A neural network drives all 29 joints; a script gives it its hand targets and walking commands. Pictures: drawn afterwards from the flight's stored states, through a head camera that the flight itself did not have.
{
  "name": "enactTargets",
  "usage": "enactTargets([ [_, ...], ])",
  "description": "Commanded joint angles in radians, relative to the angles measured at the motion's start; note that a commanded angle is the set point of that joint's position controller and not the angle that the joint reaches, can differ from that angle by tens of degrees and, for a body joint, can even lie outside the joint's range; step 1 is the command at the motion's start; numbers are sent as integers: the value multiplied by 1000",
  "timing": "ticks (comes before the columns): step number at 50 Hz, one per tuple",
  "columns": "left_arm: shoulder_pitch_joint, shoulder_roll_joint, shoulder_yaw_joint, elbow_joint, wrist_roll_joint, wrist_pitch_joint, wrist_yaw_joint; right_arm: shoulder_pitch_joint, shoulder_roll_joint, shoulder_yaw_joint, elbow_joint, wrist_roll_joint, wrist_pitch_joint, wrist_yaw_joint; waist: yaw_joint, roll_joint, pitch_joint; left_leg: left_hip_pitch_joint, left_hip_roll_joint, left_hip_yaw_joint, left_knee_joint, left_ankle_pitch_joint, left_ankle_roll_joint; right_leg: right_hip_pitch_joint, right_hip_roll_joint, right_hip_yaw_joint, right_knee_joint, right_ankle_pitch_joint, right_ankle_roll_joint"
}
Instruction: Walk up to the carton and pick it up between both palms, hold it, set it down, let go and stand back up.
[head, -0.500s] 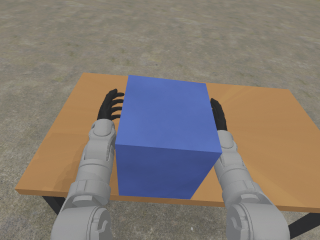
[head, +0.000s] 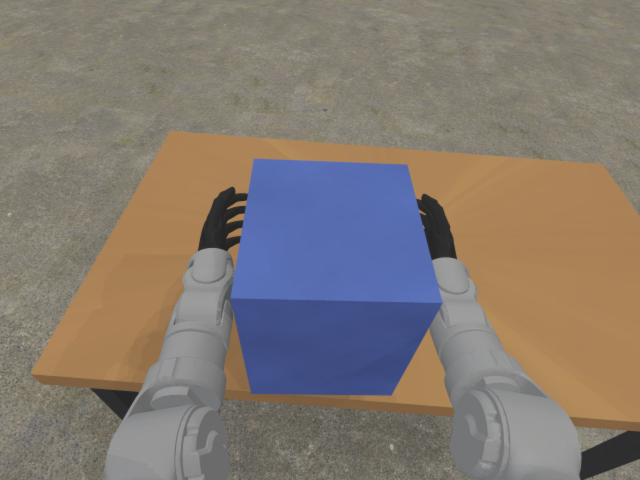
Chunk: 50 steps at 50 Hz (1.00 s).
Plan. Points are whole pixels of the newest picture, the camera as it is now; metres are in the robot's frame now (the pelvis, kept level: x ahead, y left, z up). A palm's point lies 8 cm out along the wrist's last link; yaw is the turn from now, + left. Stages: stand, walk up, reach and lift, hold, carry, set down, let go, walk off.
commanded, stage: set down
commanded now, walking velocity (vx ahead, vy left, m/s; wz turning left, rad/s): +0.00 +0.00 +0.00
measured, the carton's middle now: (326, 283) +0.37 +0.04 +0.04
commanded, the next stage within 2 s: none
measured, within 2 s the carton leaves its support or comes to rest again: rests again in 1.00 s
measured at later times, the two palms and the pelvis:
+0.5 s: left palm (220, 257) +0.39 +0.19 +0.05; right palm (427, 256) +0.43 -0.10 +0.05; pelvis +0.01 +0.00 +0.00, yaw -1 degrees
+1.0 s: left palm (224, 270) +0.38 +0.18 +0.03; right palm (426, 263) +0.44 -0.10 +0.04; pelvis +0.00 +0.00 -0.01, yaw -1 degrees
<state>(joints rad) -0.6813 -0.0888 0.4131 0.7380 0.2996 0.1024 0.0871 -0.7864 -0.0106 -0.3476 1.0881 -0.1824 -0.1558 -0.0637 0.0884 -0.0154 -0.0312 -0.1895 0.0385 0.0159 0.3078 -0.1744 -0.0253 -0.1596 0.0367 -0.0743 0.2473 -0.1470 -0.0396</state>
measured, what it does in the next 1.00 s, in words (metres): stands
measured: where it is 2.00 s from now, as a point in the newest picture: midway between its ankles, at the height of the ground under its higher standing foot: outside the picture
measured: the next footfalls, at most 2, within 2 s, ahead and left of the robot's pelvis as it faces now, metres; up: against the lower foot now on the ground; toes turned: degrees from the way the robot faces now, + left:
none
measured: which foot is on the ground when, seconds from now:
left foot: down 0.00-1.00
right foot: down 0.00-1.00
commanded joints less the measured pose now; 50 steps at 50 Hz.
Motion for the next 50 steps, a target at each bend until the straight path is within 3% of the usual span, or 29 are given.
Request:
enactTargets([
  [1, -693, -516, -315, -117, -25, -95, -85, -688, 525, 234, -178, -37, -105, 137, 6, 13, -600, 71, -30, 86, 39, 480, -28, 317, -20, -6, 90, 526, 63],
  [18, -688, -534, -302, -51, -34, -166, -49, -680, 510, 188, -75, -73, -140, 154, 21, 15, -679, 44, -15, 78, 85, 583, -41, 233, -9, -6, 114, 579, 46],
  [38, -722, -491, -197, 59, 2, -258, -50, -689, 528, 91, 0, -187, -176, 169, 42, -33, -748, -135, -20, 106, 59, 467, -16, 283, -30, 9, 163, 622, 63],
  [50, -720, -475, -155, 89, 32, -299, -51, -666, 532, 33, 37, -248, -198, 174, 43, -30, -748, -178, -20, 119, 52, 437, -14, 280, -33, 7, 172, 592, 61],
])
